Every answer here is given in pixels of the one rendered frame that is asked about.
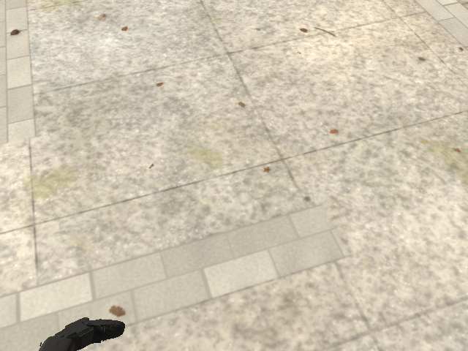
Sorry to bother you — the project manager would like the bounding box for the left robot hand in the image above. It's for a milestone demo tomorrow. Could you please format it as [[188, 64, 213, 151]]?
[[39, 317, 125, 351]]

